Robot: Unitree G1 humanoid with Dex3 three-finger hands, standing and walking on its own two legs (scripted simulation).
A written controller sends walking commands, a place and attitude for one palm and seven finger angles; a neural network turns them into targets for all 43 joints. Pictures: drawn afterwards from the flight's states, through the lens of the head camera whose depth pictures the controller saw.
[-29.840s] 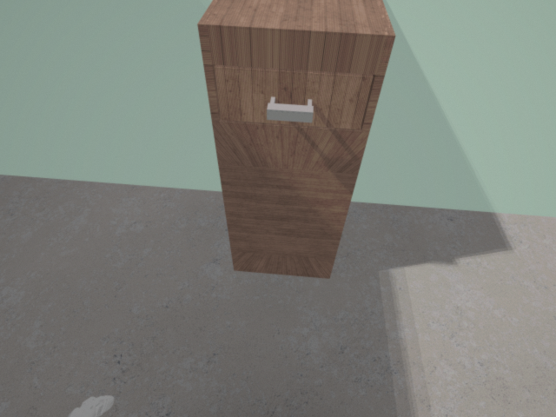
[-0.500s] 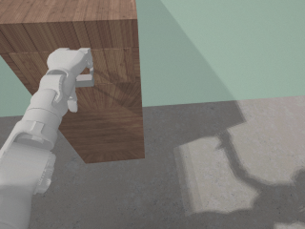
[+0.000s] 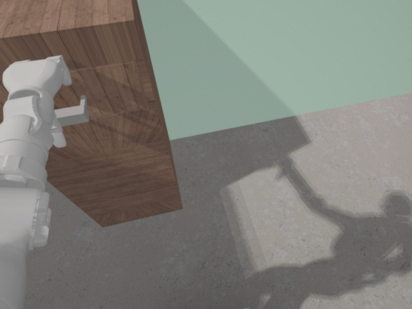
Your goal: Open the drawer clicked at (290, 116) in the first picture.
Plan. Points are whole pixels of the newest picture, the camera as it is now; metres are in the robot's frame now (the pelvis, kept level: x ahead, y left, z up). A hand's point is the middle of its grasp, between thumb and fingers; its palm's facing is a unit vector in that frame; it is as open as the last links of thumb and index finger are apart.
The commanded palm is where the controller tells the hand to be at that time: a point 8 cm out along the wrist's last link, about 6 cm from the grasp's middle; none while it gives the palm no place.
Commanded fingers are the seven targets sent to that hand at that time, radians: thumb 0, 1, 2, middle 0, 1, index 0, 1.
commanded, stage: re-aim the fingers above the handle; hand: left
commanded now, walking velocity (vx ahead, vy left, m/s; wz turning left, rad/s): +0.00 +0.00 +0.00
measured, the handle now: (63, 110) +0.55 +0.28 +0.05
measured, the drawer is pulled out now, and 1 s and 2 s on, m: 0.00 0.00 0.00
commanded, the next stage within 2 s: lower the fingers behind the handle in 0.62 s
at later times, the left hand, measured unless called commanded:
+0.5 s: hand (55, 95) +0.51 +0.25 +0.13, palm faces +0.00 +0.03 -1.00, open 13.4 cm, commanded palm +0.49 +0.27 +0.17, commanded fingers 0.00 -0.50 0.30 -0.30 -1.20 -0.30 -1.20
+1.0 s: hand (50, 114) +0.50 +0.28 +0.09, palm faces -0.02 +0.02 -1.00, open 13.8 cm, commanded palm +0.48 +0.27 +0.15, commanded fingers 0.00 -0.50 0.30 -0.30 -1.20 -0.30 -1.20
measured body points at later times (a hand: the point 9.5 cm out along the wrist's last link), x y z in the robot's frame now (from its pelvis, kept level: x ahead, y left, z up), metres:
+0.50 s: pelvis +0.00 +0.01 +0.00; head +0.08 +0.00 +0.44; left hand +0.51 +0.25 +0.18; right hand +0.03 -0.25 -0.14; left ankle -0.05 +0.12 -0.73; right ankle +0.00 -0.12 -0.73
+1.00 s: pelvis +0.00 +0.01 -0.01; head +0.09 +0.01 +0.43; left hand +0.50 +0.28 +0.15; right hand +0.02 -0.27 -0.13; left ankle -0.05 +0.12 -0.73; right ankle +0.00 -0.12 -0.73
